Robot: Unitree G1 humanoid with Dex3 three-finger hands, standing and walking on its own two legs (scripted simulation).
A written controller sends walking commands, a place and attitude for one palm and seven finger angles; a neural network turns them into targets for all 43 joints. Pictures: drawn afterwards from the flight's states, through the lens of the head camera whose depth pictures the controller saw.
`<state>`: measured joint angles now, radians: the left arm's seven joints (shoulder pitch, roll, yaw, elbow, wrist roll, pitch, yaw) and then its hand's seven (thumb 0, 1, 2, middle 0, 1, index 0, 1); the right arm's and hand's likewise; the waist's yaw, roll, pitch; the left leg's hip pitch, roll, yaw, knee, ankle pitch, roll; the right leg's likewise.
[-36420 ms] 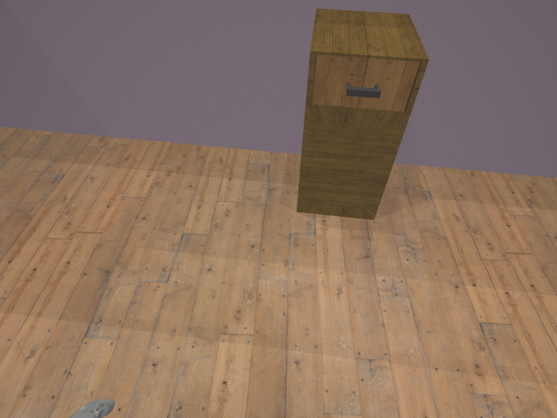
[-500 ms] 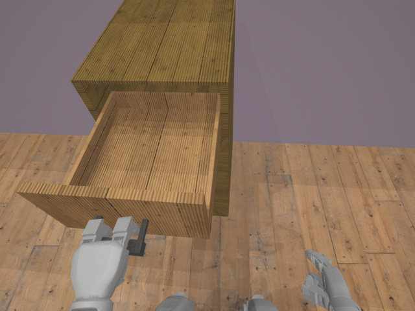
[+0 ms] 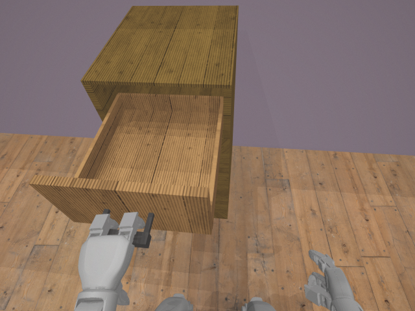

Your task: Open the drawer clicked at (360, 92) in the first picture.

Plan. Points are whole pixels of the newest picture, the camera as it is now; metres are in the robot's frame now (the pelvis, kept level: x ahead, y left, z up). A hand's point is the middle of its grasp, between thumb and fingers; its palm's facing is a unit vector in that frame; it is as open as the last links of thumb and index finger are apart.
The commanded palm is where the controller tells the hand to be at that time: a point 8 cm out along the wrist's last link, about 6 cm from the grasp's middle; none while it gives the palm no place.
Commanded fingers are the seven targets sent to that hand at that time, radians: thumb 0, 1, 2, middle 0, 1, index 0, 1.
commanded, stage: lift the hand off the handle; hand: left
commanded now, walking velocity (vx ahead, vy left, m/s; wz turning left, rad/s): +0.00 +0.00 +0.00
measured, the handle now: (124, 226) +0.28 +0.20 -0.01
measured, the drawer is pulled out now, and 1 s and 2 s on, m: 0.30 0.30 0.30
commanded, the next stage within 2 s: none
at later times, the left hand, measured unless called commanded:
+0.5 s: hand (119, 249) +0.23 +0.19 -0.01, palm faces +0.02 -0.12 -0.99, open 13.7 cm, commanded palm +0.21 +0.20 +0.06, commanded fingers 0.00 -0.50 0.30 -0.30 -1.20 -0.30 -1.20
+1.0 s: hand (114, 241) +0.23 +0.19 +0.04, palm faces +0.05 -0.13 -0.99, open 13.6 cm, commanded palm +0.20 +0.19 +0.09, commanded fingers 0.00 -0.50 0.30 -0.30 -1.20 -0.30 -1.20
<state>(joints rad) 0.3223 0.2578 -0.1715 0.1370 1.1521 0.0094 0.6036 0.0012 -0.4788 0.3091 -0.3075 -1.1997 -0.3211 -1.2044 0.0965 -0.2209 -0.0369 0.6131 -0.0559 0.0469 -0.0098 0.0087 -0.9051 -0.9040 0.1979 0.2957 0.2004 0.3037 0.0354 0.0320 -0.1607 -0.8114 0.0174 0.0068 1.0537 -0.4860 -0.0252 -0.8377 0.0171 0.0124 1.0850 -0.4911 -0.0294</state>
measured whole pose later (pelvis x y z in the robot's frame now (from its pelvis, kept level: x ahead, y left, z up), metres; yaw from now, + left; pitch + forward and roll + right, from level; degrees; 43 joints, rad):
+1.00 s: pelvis +0.02 +0.00 +0.03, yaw +0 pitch +9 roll +1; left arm 0.36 0.29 -0.21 -0.03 1.10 0.06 0.46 0.00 -0.49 0.30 -0.32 -1.20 -0.37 -1.23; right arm 0.10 -0.20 -0.01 0.58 -0.04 0.08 0.02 0.01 -0.90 -0.90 0.20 0.30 0.20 0.30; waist 0.07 0.05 -0.12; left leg -0.57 0.02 0.01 0.86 -0.44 -0.02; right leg -0.60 0.02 0.02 0.90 -0.45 -0.03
